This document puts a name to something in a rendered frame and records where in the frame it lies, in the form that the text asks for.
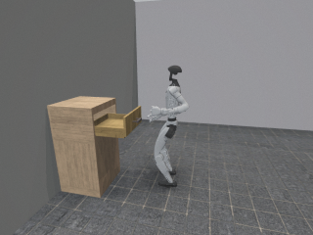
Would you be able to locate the drawer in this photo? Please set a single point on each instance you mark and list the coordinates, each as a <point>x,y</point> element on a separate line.
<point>117,125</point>

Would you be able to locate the robot head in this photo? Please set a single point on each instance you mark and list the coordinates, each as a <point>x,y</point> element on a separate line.
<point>174,70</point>

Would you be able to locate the robot right hand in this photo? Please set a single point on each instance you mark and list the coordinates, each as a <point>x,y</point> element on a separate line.
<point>153,118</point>

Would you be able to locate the left robot forearm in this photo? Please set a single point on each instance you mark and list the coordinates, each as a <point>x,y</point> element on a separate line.
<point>176,110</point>

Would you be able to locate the cabinet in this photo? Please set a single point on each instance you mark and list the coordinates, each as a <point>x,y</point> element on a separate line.
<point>87,164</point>

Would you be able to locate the right robot shin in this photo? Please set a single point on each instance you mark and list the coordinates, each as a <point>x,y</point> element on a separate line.
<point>167,159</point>

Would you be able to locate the handle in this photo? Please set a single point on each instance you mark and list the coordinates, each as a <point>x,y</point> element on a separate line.
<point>138,119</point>

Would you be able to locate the robot left upper arm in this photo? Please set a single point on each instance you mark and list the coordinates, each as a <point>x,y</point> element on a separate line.
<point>173,90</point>

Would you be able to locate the robot left hand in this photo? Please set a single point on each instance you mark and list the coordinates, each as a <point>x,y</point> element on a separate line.
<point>156,111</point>

